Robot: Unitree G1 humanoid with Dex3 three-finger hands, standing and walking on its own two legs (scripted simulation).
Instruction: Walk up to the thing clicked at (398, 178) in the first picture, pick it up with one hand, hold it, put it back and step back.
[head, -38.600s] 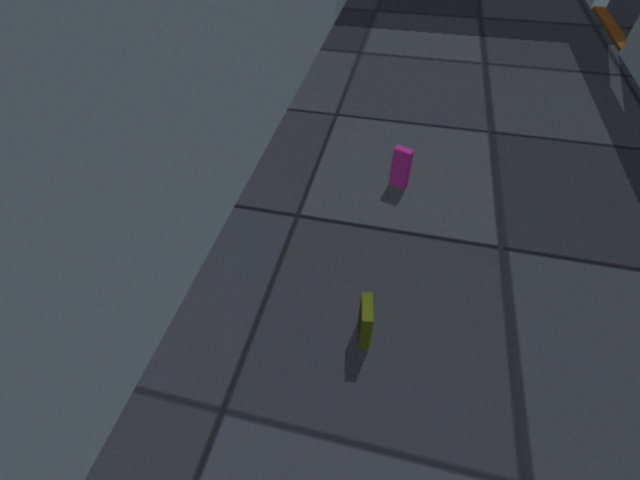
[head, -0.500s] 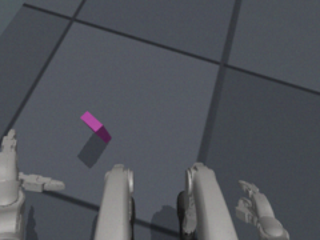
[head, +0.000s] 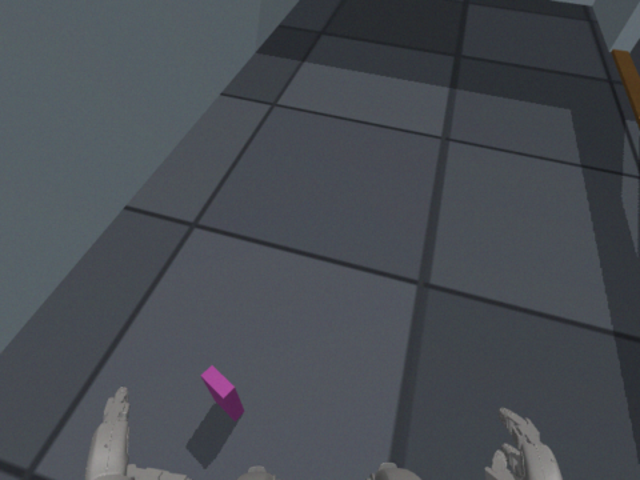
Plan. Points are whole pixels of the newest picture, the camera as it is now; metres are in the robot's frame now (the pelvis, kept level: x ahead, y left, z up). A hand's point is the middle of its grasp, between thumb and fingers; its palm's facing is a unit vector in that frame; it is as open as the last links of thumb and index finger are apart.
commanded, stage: home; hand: left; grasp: from the side
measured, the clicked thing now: (224, 394) +0.43 +0.23 -0.59
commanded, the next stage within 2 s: stand in 1.88 s
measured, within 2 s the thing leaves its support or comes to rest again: neither
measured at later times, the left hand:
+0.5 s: hand (166, 462) +0.18 +0.18 -0.03, palm faces +0.12 -0.95 -0.29, open 17.2 cm
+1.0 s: hand (177, 466) +0.17 +0.17 -0.03, palm faces +0.11 -0.95 -0.29, open 17.3 cm
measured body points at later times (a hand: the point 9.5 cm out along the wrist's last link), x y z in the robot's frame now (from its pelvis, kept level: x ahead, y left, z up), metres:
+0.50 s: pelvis +0.02 +0.00 +0.03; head +0.04 +0.01 +0.48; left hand +0.17 +0.23 -0.01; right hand +0.19 -0.24 -0.04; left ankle +0.02 +0.12 -0.66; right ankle +0.02 -0.14 -0.66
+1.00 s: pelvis +0.01 -0.01 +0.03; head +0.03 -0.01 +0.48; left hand +0.17 +0.22 -0.01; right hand +0.17 -0.25 -0.05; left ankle +0.02 +0.12 -0.66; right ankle +0.02 -0.14 -0.66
